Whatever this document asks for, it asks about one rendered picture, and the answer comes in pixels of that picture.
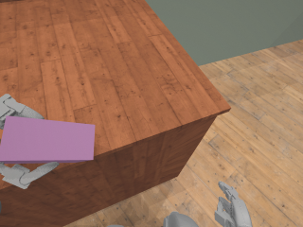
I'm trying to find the table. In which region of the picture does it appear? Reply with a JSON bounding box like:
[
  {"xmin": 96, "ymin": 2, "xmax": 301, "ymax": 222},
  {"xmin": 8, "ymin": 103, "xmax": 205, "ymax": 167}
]
[{"xmin": 0, "ymin": 0, "xmax": 231, "ymax": 227}]

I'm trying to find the right robot hand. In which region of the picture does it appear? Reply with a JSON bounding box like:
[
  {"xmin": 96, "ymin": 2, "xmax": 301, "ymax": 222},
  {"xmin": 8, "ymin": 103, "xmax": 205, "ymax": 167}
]
[{"xmin": 215, "ymin": 181, "xmax": 253, "ymax": 227}]

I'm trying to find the left robot hand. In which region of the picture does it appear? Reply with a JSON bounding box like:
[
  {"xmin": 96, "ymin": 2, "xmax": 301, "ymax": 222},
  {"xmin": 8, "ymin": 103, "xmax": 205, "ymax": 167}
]
[{"xmin": 0, "ymin": 94, "xmax": 59, "ymax": 189}]

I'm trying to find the robot right thigh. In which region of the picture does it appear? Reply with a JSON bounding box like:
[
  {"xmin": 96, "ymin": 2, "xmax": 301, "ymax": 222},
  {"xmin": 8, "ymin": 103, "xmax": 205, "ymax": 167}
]
[{"xmin": 163, "ymin": 213, "xmax": 199, "ymax": 227}]

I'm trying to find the sponge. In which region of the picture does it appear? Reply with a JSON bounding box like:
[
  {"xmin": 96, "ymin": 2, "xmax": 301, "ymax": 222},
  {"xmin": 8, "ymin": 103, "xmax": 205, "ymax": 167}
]
[{"xmin": 0, "ymin": 115, "xmax": 96, "ymax": 164}]

